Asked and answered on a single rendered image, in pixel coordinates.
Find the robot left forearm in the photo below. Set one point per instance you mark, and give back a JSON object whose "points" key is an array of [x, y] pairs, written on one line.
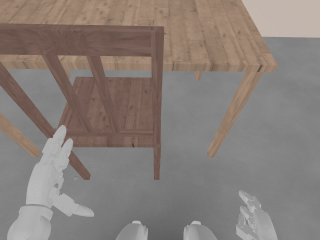
{"points": [[33, 223]]}

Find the robot right shin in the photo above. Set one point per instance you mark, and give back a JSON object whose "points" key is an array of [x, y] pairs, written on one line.
{"points": [[196, 222]]}

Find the robot left hand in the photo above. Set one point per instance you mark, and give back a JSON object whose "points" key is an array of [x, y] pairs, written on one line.
{"points": [[48, 172]]}

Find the robot right thigh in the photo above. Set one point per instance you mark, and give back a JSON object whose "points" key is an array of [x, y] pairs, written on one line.
{"points": [[197, 232]]}

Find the table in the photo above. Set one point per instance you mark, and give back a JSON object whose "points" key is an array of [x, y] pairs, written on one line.
{"points": [[199, 35]]}

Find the chair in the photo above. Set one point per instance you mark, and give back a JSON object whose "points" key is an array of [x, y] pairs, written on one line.
{"points": [[100, 112]]}

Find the robot right hand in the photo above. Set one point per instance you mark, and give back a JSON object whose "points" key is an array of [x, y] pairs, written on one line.
{"points": [[260, 225]]}

